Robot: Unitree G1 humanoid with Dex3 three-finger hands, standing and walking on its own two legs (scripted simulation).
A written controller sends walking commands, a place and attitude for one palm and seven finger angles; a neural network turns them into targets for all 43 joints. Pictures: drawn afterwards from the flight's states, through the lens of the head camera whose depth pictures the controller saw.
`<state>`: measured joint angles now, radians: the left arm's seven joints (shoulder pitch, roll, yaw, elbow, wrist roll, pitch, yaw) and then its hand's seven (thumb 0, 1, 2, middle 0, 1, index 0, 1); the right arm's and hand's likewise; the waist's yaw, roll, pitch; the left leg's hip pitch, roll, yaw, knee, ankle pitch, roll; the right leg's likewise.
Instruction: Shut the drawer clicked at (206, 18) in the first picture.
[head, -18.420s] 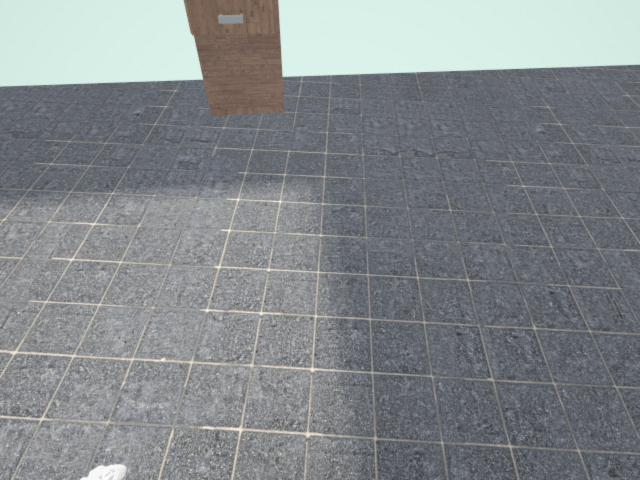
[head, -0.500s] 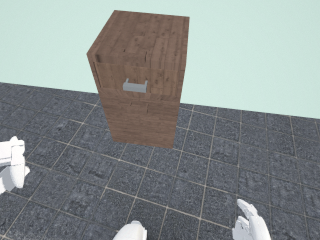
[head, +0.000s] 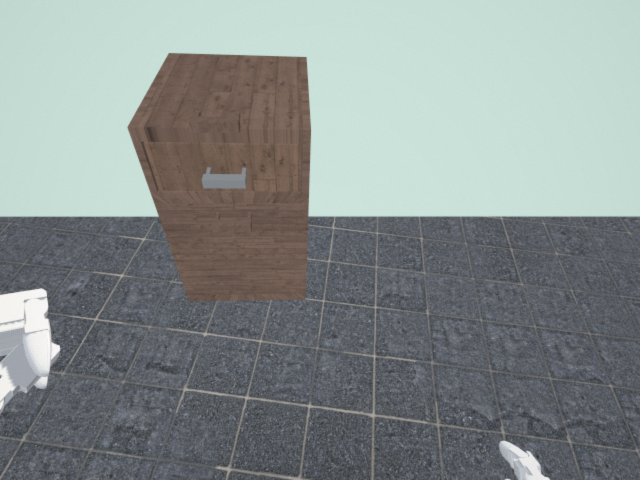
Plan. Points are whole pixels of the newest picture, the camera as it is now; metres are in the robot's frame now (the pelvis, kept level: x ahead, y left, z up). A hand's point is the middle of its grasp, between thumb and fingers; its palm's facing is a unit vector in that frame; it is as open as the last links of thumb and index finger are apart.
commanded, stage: stop stepping back and stand still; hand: left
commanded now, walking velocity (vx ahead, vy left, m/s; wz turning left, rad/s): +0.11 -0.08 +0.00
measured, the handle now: (225, 176) +0.84 +0.27 -0.15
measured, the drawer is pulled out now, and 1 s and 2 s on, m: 0.00 0.00 0.00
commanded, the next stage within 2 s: let the arm hang, fingers relaxed in 0.86 s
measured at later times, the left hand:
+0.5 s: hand (39, 363) +0.18 +0.24 +0.18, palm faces +0.42 -0.78 -0.47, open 3.2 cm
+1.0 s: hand (65, 347) +0.21 +0.26 +0.13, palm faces +0.27 -0.82 -0.50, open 3.2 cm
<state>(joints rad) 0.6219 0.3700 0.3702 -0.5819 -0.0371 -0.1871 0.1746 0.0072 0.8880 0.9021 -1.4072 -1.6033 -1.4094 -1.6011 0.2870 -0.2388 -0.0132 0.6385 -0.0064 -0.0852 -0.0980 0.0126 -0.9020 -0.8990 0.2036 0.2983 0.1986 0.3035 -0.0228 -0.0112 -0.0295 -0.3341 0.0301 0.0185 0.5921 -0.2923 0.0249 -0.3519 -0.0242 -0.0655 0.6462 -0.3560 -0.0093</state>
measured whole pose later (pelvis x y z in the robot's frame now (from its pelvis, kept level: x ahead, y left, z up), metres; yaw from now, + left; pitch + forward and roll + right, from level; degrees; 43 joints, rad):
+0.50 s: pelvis +0.00 -0.01 +0.01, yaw +2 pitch -1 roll +0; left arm 0.62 0.38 0.37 -0.55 -0.02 -0.21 0.15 0.01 0.89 0.90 -1.41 -1.60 -1.41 -1.60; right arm 0.23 -0.18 0.02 0.63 -0.01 -0.12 -0.07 0.01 -0.90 -0.90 0.20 0.30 0.20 0.30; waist 0.00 0.01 0.00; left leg -0.30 0.03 0.03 0.56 -0.24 0.00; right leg -0.26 0.02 -0.05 0.55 -0.28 -0.03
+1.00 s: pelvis +0.02 +0.02 +0.01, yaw +2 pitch +2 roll -1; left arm 0.57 0.40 0.28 -0.41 -0.01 -0.20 0.10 0.01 0.89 0.90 -1.40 -1.60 -1.40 -1.60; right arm 0.17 -0.23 -0.01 0.64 0.00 -0.11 -0.04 0.01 -0.90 -0.90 0.20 0.30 0.20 0.30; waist 0.01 0.02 0.02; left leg -0.29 0.01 0.04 0.49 -0.23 0.02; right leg -0.23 0.00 -0.03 0.46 -0.25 0.00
